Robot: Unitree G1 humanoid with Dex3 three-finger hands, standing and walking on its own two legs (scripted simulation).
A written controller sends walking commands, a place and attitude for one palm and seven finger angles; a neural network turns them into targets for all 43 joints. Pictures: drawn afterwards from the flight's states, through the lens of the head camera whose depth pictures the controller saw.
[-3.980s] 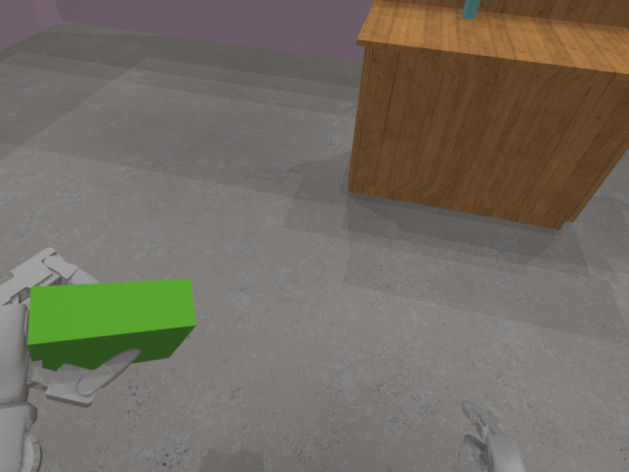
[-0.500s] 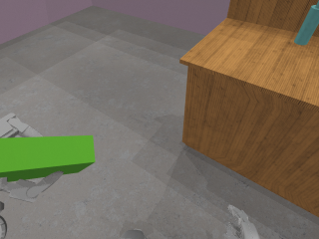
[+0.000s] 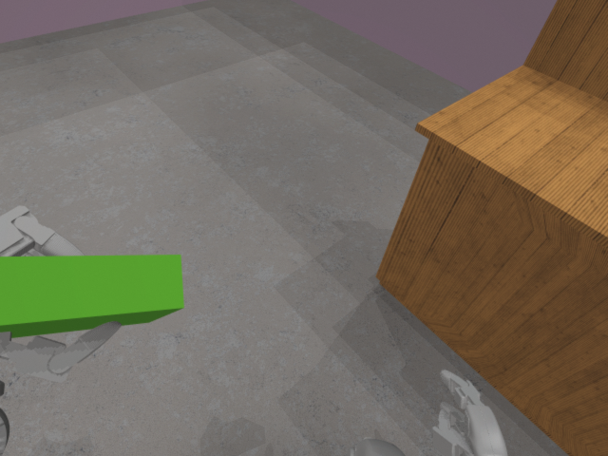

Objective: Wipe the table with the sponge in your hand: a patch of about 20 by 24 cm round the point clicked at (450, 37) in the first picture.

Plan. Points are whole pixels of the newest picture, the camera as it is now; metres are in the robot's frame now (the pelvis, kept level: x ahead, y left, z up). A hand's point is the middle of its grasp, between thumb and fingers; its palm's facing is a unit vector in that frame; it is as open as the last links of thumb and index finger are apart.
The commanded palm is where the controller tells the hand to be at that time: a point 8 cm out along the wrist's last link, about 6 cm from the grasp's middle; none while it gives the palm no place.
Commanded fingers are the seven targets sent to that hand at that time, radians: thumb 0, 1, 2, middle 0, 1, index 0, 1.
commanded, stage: walk to a spot facing it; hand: left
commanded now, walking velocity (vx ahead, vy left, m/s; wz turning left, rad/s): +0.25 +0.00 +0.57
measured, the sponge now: (116, 295) +0.23 +0.20 +0.16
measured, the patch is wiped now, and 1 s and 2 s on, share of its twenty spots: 0.00 0.00 0.00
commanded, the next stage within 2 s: turn to face it in 1.30 s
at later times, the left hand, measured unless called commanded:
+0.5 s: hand out of the picture +0.08 +0.25 +0.18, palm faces +0.63 -0.64 -0.43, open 9.3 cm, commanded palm +0.02 +0.28 +0.18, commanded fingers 0.00 0.10 1.30 -1.20 -1.60 -1.20 -1.60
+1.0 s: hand out of the picture +0.10 +0.28 +0.17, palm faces +0.75 -0.50 -0.43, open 9.3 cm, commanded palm +0.04 +0.29 +0.18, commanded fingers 0.00 0.10 1.30 -1.20 -1.60 -1.20 -1.60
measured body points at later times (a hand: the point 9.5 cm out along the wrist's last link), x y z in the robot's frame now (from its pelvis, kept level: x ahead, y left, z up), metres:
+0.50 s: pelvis -0.04 -0.04 +0.01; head -0.02 -0.05 +0.46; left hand +0.04 +0.28 +0.21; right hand +0.20 -0.25 -0.07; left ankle -0.05 +0.12 -0.68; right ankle +0.00 -0.13 -0.73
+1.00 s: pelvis +0.02 -0.04 -0.01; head +0.05 -0.05 +0.44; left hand +0.06 +0.30 +0.20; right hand +0.26 -0.14 -0.12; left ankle -0.06 +0.08 -0.66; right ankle +0.10 -0.11 -0.73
